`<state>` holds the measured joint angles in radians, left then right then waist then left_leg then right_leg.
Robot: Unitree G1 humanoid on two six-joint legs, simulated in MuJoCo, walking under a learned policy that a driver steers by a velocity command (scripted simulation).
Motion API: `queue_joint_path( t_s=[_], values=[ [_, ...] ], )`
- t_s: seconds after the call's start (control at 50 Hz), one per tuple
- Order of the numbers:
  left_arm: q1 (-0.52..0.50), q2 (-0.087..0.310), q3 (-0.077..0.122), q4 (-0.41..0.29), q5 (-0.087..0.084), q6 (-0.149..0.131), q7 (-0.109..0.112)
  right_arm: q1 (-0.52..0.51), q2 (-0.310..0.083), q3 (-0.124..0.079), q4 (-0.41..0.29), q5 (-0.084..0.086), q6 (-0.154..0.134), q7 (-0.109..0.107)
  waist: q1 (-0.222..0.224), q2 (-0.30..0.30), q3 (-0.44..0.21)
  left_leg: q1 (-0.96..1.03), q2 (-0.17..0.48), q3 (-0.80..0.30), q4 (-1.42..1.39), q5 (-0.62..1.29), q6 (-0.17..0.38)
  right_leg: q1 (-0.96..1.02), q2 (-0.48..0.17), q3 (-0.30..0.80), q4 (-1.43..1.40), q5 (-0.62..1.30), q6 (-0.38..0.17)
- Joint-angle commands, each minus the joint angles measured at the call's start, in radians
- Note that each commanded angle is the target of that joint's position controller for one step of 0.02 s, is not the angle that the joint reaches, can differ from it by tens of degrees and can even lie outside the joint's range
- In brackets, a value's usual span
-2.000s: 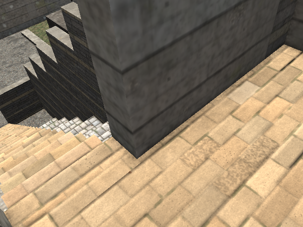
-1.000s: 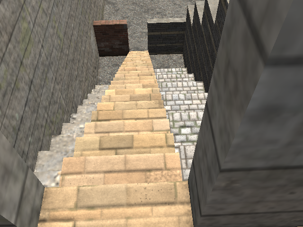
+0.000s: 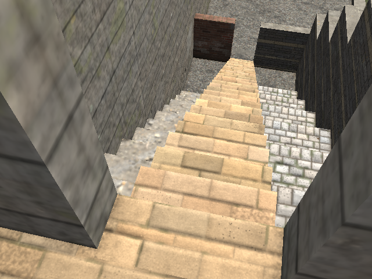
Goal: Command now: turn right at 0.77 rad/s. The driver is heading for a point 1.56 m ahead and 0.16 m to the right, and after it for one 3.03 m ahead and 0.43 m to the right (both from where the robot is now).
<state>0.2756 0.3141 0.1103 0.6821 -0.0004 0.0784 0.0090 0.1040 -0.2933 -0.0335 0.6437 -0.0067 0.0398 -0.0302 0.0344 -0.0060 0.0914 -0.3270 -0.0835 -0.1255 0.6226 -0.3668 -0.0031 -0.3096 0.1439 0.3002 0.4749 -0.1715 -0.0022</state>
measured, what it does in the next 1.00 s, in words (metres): steps on the spot: left foot, then right foot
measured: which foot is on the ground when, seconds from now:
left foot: up 0.00-0.00, down 0.02-0.48, up 0.50-0.86, down 0.88-1.00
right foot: down 0.00-0.02, up 0.04-0.44, down 0.46-0.88, up 0.90-1.00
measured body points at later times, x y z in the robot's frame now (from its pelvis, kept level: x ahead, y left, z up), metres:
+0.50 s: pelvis -0.01 +0.03 -0.01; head +0.01 +0.01 +0.43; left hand +0.25 +0.18 -0.10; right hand -0.04 -0.28 -0.13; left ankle +0.02 +0.12 -0.73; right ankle -0.06 -0.04 -0.74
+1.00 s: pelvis -0.01 +0.06 +0.00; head +0.04 +0.08 +0.44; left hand +0.19 +0.28 -0.13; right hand +0.00 -0.24 -0.10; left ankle +0.00 +0.13 -0.74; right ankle -0.07 -0.06 -0.66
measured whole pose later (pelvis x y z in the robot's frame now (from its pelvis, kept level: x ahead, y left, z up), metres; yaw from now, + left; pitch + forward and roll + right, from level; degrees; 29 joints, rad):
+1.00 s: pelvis -0.01 +0.06 +0.00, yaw -11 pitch +1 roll -2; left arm 0.15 0.27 0.04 0.73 0.04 0.05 0.03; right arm 0.32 -0.28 -0.07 0.70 -0.02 0.06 0.00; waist -0.03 -0.03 0.06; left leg -0.27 -0.05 -0.03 0.57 -0.32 0.07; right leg -0.47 0.03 -0.01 1.13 -0.46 0.01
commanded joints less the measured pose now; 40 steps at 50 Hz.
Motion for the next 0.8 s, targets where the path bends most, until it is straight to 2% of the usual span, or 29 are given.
queue_joint_path(
  t_s=[0.02, 0.04, 0.06, 0.08, 0.1, 0.14, 0.18, 0.26, 0.28, 0.32, 0.34, 0.36, 0.38, 0.42, 0.44, 0.46, 0.48, 0.5, 0.52, 0.54, 0.56, 0.6, 0.62, 0.66, 0.7, 0.74, 0.76, 0.78, 0.8],
  values=[
    [-0.123, 0.118, 0.033, -0.112, -0.014, -0.025, -0.002, 0.141, -0.101, -0.035, -0.032, -0.014, -0.008, -0.015, -0.102, -0.045, -0.172, 0.261, 0.065, -0.026, -0.297, 0.114, 0.034, -0.107, -0.103, 0.201, 0.001, -0.048, -0.029],
    [-0.028, 0.033, 0.014, -0.114, -0.018, -0.028, 0.003, 0.098, -0.194, -0.05, -0.062, -0.022, -0.002, -0.022, -0.049, 0.202, -0.197, 0.34, 0.355, -0.31, -0.414, -0.007, 0.113, -0.228, 0.031, -0.013, 0.245, -0.345, 0.032],
    [0.025, 0.093, 0.028, -0.087, 0.013, -0.029, 0.015, 0.032, -0.206, -0.052, -0.09, -0.032, 0.014, -0.018, -0.039, 0.208, -0.174, 0.21, 0.462, -0.41, -0.433, 0.058, 0.21, -0.263, 0.034, -0.148, 0.465, -0.413, 0.058],
    [0.021, 0.128, 0.033, -0.072, 0.031, -0.031, 0.017, 0.002, -0.145, -0.037, -0.096, -0.036, 0.02, -0.017, -0.003, 0.147, -0.14, 0.148, 0.448, -0.362, -0.415, 0.205, 0.223, -0.233, -0.04, -0.162, 0.589, -0.375, 0.06],
    [0.01, 0.102, 0.027, -0.059, 0.039, -0.021, 0.007, -0.022, -0.099, -0.021, -0.099, -0.042, 0.02, -0.007, 0.003, 0.066, -0.088, 0.121, 0.372, -0.222, -0.356, 0.332, 0.208, -0.244, -0.069, -0.176, 0.694, -0.334, 0.058],
    [0.051, 0.099, 0.025, -0.032, 0.024, -0.003, -0.029, -0.04, -0.069, -0.01, -0.109, -0.038, 0.007, -0.016, 0.016, 0.113, -0.098, 0.167, 0.296, -0.053, -0.3, 0.498, 0.19, -0.274, -0.079, -0.212, 0.778, -0.282, 0.062],
    [0.037, 0.089, 0.014, -0.029, 0.011, 0.0, -0.048, 0.007, -0.075, -0.014, -0.102, -0.029, -0.001, -0.02, -0.001, 0.132, -0.117, 0.216, 0.292, 0.009, -0.271, 0.583, 0.2, -0.287, -0.091, -0.258, 0.774, -0.266, 0.08],
    [-0.074, 0.058, -0.008, -0.069, 0.012, 0.01, -0.065, 0.114, -0.096, -0.03, -0.085, -0.035, -0.007, -0.024, -0.062, 0.133, -0.113, 0.307, 0.351, 0.029, -0.28, 0.488, 0.227, -0.331, -0.127, -0.287, 0.658, -0.266, 0.085],
    [-0.081, 0.048, -0.014, -0.075, 0.012, 0.008, -0.069, 0.094, -0.1, -0.036, -0.095, -0.033, -0.009, -0.027, -0.056, 0.117, -0.109, 0.29, 0.356, 0.059, -0.277, 0.47, 0.218, -0.288, -0.134, -0.301, 0.597, -0.27, 0.083],
    [-0.104, 0.017, -0.027, -0.089, -0.001, 0.005, -0.082, 0.089, -0.113, -0.047, -0.089, -0.036, -0.018, -0.022, -0.061, 0.153, -0.107, 0.216, 0.346, 0.144, -0.258, 0.435, 0.191, -0.152, -0.135, -0.341, 0.431, -0.282, 0.068],
    [-0.122, 0.023, -0.035, -0.104, -0.007, 0.006, -0.084, 0.113, -0.128, -0.054, -0.074, -0.032, -0.016, -0.019, -0.074, 0.163, -0.107, 0.207, 0.345, 0.163, -0.256, 0.429, 0.189, -0.105, -0.126, -0.361, 0.374, -0.299, 0.054],
    [-0.148, 0.035, -0.032, -0.114, -0.008, 0.001, -0.079, 0.114, -0.151, -0.06, -0.062, -0.033, -0.011, -0.013, -0.078, 0.168, -0.105, 0.198, 0.349, 0.175, -0.26, 0.411, 0.177, -0.072, -0.121, -0.383, 0.332, -0.318, 0.044],
    [-0.138, 0.034, -0.033, -0.118, -0.002, -0.011, -0.072, 0.118, -0.15, -0.06, -0.05, -0.027, -0.008, -0.004, -0.08, 0.173, -0.108, 0.212, 0.361, 0.185, -0.247, 0.4, 0.172, -0.062, -0.112, -0.402, 0.283, -0.325, 0.029],
    [-0.133, 0.05, -0.028, -0.126, 0.005, -0.012, -0.067, 0.128, -0.133, -0.053, -0.037, -0.016, -0.011, -0.001, -0.065, 0.186, -0.108, 0.156, 0.373, 0.202, -0.195, 0.406, 0.152, 0.015, -0.113, -0.403, 0.192, -0.309, 0.002],
    [-0.084, 0.031, -0.034, -0.123, 0.006, -0.029, -0.063, 0.123, -0.149, -0.056, -0.015, -0.014, -0.01, 0.006, -0.005, 0.143, -0.117, 0.118, 0.356, 0.219, -0.12, 0.45, 0.122, 0.096, -0.098, -0.399, 0.05, -0.175, -0.022],
    [-0.017, 0.037, -0.035, -0.095, 0.011, -0.04, -0.04, 0.166, -0.146, -0.06, 0.007, -0.016, -0.008, 0.011, 0.013, 0.079, -0.137, 0.05, 0.345, 0.255, -0.044, 0.361, 0.065, 0.191, -0.113, -0.336, -0.067, -0.096, -0.043],
    [0.033, 0.116, -0.022, -0.088, 0.025, -0.051, -0.024, 0.189, -0.096, -0.048, -0.007, -0.028, -0.003, 0.018, 0.012, -0.141, -0.158, -0.158, 0.265, 0.329, 0.179, 0.049, -0.009, 0.34, -0.329, -0.037, -0.166, 0.008, -0.094],
    [0.065, 0.218, 0.004, -0.086, 0.024, -0.045, -0.013, 0.083, -0.064, -0.032, -0.08, -0.024, 0.01, 0.012, 0.049, -0.305, -0.088, -0.324, 0.085, 0.276, 0.338, -0.304, -0.052, 0.242, -0.552, 0.24, -0.135, 0.483, -0.287],
    [0.086, 0.15, -0.01, -0.066, 0.024, -0.049, -0.001, 0.061, -0.081, -0.037, -0.05, -0.036, 0.026, 0.004, 0.061, -0.103, -0.134, -0.276, 0.124, 0.16, 0.487, -0.27, -0.056, 0.252, -0.55, 0.12, -0.118, 0.572, -0.339],
    [0.002, 0.082, -0.042, -0.074, 0.02, -0.051, 0.011, 0.1, -0.053, -0.029, -0.017, -0.022, 0.033, 0.006, 0.014, -0.089, -0.14, -0.214, 0.136, 0.133, 0.494, -0.195, -0.051, 0.187, -0.49, 0.006, -0.126, 0.512, -0.319],
    [-0.095, 0.016, -0.069, -0.076, 0.024, -0.05, 0.019, 0.142, -0.048, -0.025, 0.02, -0.014, 0.032, 0.008, -0.033, -0.08, -0.122, -0.143, 0.155, 0.118, 0.427, -0.117, -0.046, 0.129, -0.416, -0.093, -0.161, 0.385, -0.263],
    [-0.168, -0.068, -0.111, -0.058, 0.028, -0.062, 0.037, 0.21, -0.06, -0.024, 0.086, -0.032, 0.035, 0.019, -0.062, -0.112, -0.127, -0.032, 0.139, 0.133, 0.321, -0.032, -0.042, 0.121, -0.337, -0.217, -0.179, 0.387, -0.201],
    [-0.157, -0.071, -0.118, -0.04, 0.034, -0.067, 0.041, 0.225, -0.055, -0.021, 0.102, -0.027, 0.035, 0.026, -0.059, -0.114, -0.127, 0.009, 0.126, 0.131, 0.258, -0.032, -0.039, 0.126, -0.328, -0.258, -0.174, 0.375, -0.18],
    [-0.112, 0.003, -0.1, -0.005, 0.036, -0.073, 0.048, 0.188, -0.066, -0.024, 0.099, -0.02, 0.031, 0.032, -0.024, -0.122, -0.102, -0.003, 0.097, 0.138, 0.184, -0.049, -0.023, 0.168, -0.339, -0.278, -0.145, 0.34, -0.171],
    [-0.065, 0.067, -0.076, 0.02, 0.026, -0.063, 0.051, 0.202, -0.079, -0.031, 0.096, -0.014, 0.027, 0.04, -0.013, -0.16, -0.089, -0.068, 0.089, 0.157, 0.201, -0.091, -0.017, 0.221, -0.379, -0.258, -0.114, 0.336, -0.193],
    [-0.052, 0.065, -0.067, 0.025, 0.019, -0.053, 0.048, 0.188, -0.07, -0.033, 0.087, -0.016, 0.02, 0.05, 0.003, -0.135, -0.084, -0.102, 0.101, 0.165, 0.211, -0.11, -0.017, 0.222, -0.409, -0.259, -0.104, 0.315, -0.21],
    [-0.069, 0.06, -0.067, 0.023, 0.033, -0.051, 0.036, 0.186, -0.064, -0.034, 0.087, -0.002, 0.018, 0.058, 0.002, -0.138, -0.088, -0.077, 0.104, 0.172, 0.207, -0.104, -0.013, 0.205, -0.405, -0.28, -0.09, 0.325, -0.211],
    [-0.069, 0.07, -0.058, 0.029, 0.044, -0.047, 0.036, 0.168, -0.05, -0.034, 0.072, -0.001, 0.013, 0.052, -0.009, -0.115, -0.087, -0.056, 0.104, 0.189, 0.199, -0.111, -0.02, 0.188, -0.413, -0.285, -0.072, 0.341, -0.214],
    [-0.082, 0.073, -0.054, 0.025, 0.039, -0.045, 0.036, 0.169, -0.035, -0.031, 0.064, 0.002, 0.016, 0.048, -0.017, -0.106, -0.084, -0.053, 0.104, 0.196, 0.17, -0.122, -0.016, 0.182, -0.437, -0.282, -0.073, 0.336, -0.217]
  ],
)
Velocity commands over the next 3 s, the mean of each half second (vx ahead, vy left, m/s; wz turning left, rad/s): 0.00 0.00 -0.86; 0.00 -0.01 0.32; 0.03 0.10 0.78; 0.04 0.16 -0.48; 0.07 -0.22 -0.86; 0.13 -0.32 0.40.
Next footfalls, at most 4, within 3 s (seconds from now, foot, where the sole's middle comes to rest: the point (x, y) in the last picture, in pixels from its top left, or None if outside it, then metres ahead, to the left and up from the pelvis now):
0.02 left None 0.06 0.11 -0.77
0.46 right None -0.02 -0.06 -0.77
0.88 left None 0.04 0.12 -0.77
1.30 right None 0.09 -0.07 -0.77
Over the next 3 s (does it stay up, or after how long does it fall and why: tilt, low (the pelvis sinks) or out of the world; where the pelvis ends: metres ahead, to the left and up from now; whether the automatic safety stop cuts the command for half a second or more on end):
stays up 0.05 -0.11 -0.01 its command is cut before an obstacle after 0.9 s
